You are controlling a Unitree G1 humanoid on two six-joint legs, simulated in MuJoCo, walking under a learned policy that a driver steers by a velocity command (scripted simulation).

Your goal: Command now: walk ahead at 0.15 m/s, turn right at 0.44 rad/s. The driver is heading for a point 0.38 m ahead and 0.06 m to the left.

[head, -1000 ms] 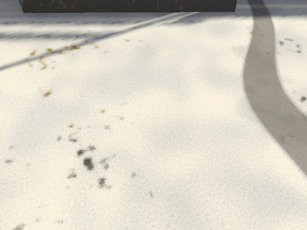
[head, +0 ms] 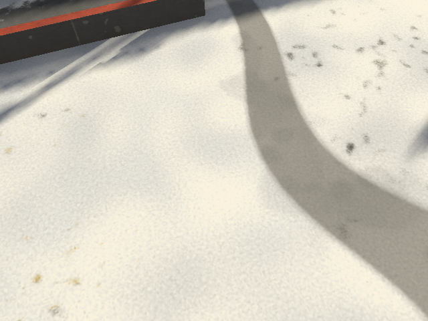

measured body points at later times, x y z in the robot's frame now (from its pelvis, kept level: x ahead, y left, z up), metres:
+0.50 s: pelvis +0.09 +0.05 -0.01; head +0.11 +0.05 +0.44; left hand +0.25 +0.28 -0.12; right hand +0.24 -0.21 -0.10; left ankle +0.14 +0.16 -0.74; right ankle +0.06 -0.07 -0.74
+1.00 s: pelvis +0.15 +0.06 -0.02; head +0.15 +0.06 +0.43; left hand +0.26 +0.30 -0.13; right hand +0.25 -0.20 -0.12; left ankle +0.14 +0.16 -0.74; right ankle +0.06 -0.07 -0.73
